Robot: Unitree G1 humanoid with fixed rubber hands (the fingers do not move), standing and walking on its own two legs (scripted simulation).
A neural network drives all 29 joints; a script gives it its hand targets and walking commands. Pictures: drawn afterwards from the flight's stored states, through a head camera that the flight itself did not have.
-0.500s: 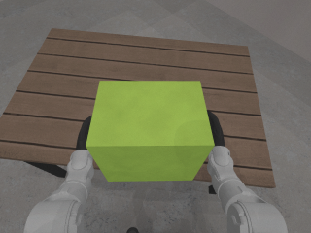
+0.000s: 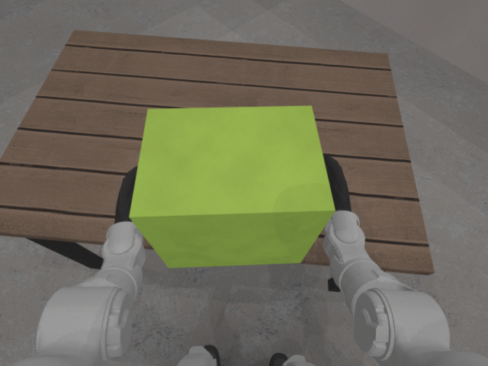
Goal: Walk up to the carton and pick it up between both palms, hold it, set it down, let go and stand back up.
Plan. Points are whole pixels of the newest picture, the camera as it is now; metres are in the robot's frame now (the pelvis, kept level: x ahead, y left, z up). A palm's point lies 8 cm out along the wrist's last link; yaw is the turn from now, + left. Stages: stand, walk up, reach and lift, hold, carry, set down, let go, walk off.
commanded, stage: set down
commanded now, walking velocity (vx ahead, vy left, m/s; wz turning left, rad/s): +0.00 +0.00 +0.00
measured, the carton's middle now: (233, 194) +0.42 +0.04 -0.05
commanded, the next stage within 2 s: none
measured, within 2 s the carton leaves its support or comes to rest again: neither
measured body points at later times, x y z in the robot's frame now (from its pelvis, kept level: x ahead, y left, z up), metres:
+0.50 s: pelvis -0.02 +0.01 -0.02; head +0.07 +0.02 +0.42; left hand +0.41 +0.25 +0.01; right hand +0.43 -0.18 +0.01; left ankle +0.01 +0.12 -0.71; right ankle -0.01 -0.12 -0.71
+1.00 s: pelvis -0.04 -0.01 +0.00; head +0.02 +0.01 +0.45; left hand +0.39 +0.25 +0.08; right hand +0.42 -0.18 +0.08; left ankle +0.01 +0.11 -0.71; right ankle -0.01 -0.12 -0.71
